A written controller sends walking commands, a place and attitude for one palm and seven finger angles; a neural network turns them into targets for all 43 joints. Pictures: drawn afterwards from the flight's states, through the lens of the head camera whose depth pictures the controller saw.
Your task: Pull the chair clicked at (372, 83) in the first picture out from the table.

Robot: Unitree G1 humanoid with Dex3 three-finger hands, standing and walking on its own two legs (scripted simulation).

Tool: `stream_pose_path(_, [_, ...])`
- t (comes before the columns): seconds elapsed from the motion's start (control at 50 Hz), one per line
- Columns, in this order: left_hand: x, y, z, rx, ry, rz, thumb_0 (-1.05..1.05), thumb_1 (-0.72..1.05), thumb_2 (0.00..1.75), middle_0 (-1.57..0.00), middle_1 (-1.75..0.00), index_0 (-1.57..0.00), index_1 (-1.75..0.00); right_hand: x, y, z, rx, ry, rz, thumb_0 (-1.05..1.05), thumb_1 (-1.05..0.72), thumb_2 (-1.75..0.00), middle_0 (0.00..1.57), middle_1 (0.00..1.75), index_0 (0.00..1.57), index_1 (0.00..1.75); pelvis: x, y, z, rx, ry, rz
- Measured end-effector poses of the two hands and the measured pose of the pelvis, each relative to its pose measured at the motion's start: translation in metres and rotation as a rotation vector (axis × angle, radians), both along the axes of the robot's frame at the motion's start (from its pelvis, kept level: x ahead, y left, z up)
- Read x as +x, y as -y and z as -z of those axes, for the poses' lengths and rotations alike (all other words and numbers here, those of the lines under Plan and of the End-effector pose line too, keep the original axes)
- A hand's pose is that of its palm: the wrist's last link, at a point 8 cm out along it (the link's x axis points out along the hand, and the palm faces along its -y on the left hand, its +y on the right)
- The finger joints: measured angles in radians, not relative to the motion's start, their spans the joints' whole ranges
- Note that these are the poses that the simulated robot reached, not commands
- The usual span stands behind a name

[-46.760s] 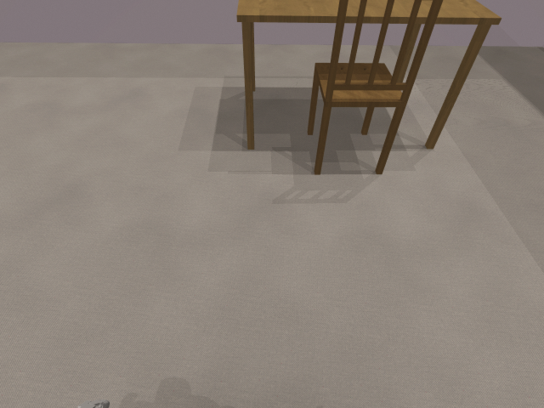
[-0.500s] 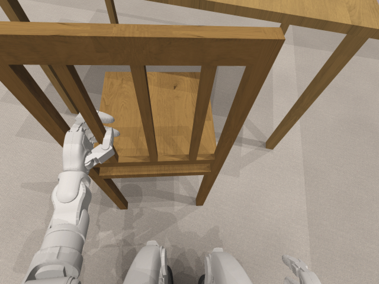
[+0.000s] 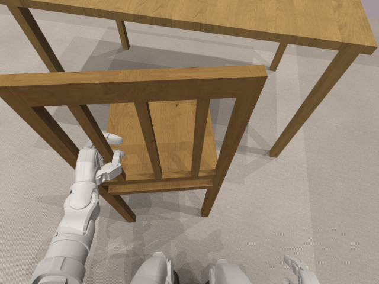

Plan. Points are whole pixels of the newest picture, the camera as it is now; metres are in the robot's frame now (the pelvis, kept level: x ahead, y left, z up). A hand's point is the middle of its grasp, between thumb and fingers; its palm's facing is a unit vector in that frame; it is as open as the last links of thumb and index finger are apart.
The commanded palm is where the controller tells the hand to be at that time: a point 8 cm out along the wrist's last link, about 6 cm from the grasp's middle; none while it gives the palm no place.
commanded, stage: step backward, pulling the chair out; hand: left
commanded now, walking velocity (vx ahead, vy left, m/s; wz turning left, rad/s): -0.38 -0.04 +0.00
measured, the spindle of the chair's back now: (152, 147) +0.40 +0.09 +0.00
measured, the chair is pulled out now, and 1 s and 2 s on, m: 0.22 0.31 0.41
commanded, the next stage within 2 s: none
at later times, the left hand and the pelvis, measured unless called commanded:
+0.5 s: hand (122, 185) +0.32 +0.14 -0.01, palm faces +0.06 -0.99 -0.15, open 5.1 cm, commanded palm +0.30 +0.20 -0.01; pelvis -0.02 +0.00 +0.06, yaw -2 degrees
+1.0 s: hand (121, 206) +0.27 +0.14 -0.01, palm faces +0.06 -0.98 -0.19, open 5.2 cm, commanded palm +0.25 +0.19 +0.00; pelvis -0.07 -0.01 +0.05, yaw -1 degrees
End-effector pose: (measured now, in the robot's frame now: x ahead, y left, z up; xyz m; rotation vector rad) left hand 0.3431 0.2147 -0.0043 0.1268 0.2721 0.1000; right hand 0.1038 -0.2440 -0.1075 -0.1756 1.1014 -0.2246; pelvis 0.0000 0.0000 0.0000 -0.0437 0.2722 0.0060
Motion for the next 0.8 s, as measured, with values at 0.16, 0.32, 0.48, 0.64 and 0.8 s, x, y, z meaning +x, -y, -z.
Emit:
stream_pose_path(0.16, [-0.002, 0.005, -0.011, -0.010, -0.180, -0.012, 0.05, 0.73, 0.81, -0.36, -1.17, -0.46, -1.45, -0.018, 0.002, -0.043, -0.054, -0.052, 0.037, 0.00, -0.90, -0.90, 0.21, 0.30, 0.20, 0.30, 0.009, -0.008, -0.043, 0.003, 0.078, 0.020])
stream_pose_path(0.32, [-0.012, 0.009, -0.012, -0.006, -0.205, 0.010, 0.06, 0.73, 0.80, -0.35, -1.18, -0.49, -1.45, -0.039, 0.015, -0.053, -0.084, -0.054, 0.065, 0.00, -0.90, -0.90, 0.20, 0.30, 0.20, 0.30, -0.005, -0.010, -0.051, 0.020, 0.154, 0.046])
stream_pose_path(0.48, [-0.044, 0.019, -0.013, -0.003, -0.203, -0.005, 0.05, 0.73, 0.79, -0.34, -1.19, -0.49, -1.45, -0.055, 0.017, -0.048, -0.053, -0.060, 0.060, 0.00, -0.91, -0.90, 0.20, 0.30, 0.20, 0.30, -0.021, 0.001, -0.055, 0.008, 0.187, 0.044])
stream_pose_path(0.64, [-0.069, 0.025, -0.013, 0.005, -0.204, -0.017, 0.04, 0.72, 0.79, -0.34, -1.18, -0.49, -1.45, -0.064, 0.027, -0.049, -0.072, -0.031, 0.044, 0.01, -0.90, -0.90, 0.21, 0.30, 0.20, 0.30, -0.040, 0.007, -0.055, 0.009, 0.204, 0.020])
stream_pose_path(0.8, [-0.083, 0.025, -0.013, 0.020, -0.194, -0.001, 0.04, 0.71, 0.79, -0.35, -1.18, -0.49, -1.45, -0.074, 0.033, -0.053, -0.103, 0.012, 0.034, 0.00, -0.91, -0.90, 0.20, 0.30, 0.20, 0.30, -0.055, 0.007, -0.053, 0.018, 0.218, 0.016])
